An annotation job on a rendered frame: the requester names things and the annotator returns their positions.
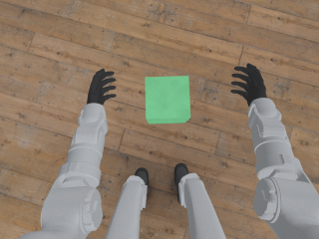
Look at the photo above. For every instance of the robot right upper arm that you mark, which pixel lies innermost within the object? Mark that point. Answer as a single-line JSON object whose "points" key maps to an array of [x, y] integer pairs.
{"points": [[290, 207]]}

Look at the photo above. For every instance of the robot left shin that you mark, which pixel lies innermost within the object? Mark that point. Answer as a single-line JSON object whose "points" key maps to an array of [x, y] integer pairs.
{"points": [[134, 178]]}

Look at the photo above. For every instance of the carton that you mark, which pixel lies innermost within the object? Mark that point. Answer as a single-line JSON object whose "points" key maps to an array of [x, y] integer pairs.
{"points": [[167, 99]]}

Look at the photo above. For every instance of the left robot forearm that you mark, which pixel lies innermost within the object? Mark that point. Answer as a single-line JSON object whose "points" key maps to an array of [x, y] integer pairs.
{"points": [[82, 166]]}

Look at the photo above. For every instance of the right robot hand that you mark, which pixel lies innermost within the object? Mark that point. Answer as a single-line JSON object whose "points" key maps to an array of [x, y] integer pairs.
{"points": [[255, 88]]}

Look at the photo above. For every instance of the robot left upper arm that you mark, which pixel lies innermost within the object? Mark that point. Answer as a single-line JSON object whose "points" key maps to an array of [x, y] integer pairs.
{"points": [[69, 213]]}

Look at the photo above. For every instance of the right robot forearm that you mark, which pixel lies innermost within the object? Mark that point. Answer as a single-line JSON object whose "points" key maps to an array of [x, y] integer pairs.
{"points": [[274, 155]]}

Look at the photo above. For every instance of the left robot hand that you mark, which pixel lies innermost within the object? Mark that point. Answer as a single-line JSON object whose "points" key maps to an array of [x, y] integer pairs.
{"points": [[96, 90]]}

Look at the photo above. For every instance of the robot right foot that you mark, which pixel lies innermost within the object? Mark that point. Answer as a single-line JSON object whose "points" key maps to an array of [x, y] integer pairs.
{"points": [[180, 171]]}

